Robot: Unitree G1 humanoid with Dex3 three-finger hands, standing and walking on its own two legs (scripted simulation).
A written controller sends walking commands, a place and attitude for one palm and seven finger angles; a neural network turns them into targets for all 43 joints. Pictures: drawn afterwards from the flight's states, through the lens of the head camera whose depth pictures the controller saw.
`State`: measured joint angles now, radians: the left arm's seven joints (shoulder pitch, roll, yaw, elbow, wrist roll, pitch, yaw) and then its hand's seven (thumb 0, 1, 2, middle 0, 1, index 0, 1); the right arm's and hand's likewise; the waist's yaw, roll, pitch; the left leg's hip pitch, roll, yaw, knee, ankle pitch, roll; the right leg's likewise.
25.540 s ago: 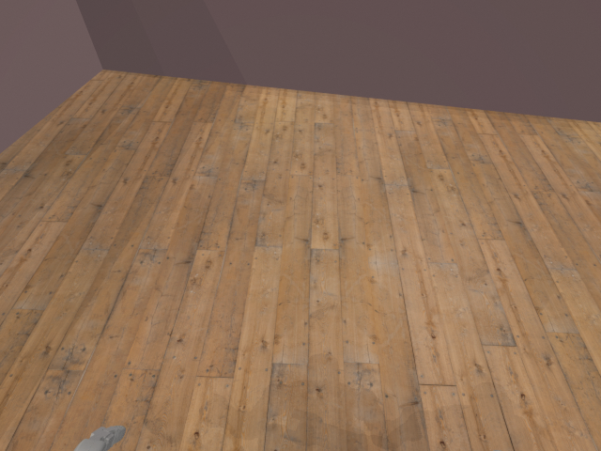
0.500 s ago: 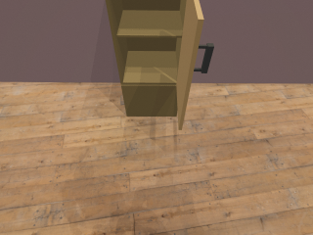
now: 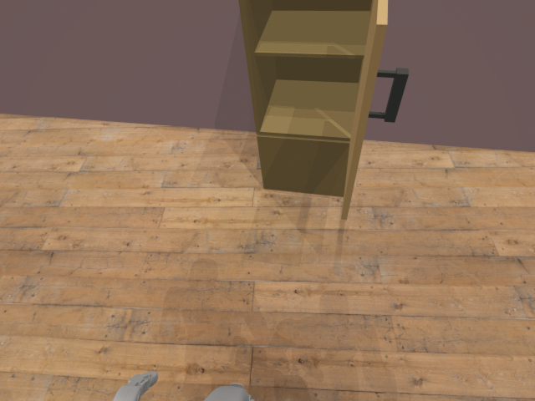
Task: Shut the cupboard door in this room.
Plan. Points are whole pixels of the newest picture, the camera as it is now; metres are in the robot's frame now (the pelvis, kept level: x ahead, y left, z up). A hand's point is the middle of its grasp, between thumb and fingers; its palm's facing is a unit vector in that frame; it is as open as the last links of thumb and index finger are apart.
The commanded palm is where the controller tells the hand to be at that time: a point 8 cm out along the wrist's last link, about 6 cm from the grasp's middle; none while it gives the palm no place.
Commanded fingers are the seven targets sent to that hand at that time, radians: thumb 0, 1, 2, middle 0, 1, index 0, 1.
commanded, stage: turn or walk to find it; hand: left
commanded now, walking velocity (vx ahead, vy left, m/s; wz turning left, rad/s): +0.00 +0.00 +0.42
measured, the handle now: (385, 95) +0.70 -0.24 +0.04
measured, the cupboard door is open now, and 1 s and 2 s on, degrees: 88 88 88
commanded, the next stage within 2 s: stand and wait in 1.38 s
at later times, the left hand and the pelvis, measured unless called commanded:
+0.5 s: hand out of the picture -0.08 +0.23 -0.18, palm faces +0.29 -0.92 -0.26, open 7.4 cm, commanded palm none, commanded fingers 0.00 0.90 0.90 -0.20 -0.30 -0.20 -0.30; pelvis -0.01 +0.02 +0.00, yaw +14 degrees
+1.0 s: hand out of the picture +0.04 +0.20 -0.13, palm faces +0.38 -0.87 -0.30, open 7.3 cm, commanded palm none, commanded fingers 0.00 0.90 0.90 -0.20 -0.30 -0.20 -0.30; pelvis +0.01 -0.03 +0.00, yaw +25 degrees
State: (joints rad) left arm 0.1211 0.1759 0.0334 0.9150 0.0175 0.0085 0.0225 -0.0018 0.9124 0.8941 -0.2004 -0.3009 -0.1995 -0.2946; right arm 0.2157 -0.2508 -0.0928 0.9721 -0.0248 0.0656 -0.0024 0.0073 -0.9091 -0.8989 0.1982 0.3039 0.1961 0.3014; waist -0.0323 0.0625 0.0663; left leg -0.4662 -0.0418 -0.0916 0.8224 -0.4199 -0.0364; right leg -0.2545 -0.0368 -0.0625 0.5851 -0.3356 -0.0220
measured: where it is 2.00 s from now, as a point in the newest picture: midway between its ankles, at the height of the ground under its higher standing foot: outside the picture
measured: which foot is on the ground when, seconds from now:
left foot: up 0.00-0.42, down 0.44-0.90, up 0.92-1.00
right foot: down 0.00-0.44, up 0.46-0.88, down 0.90-1.00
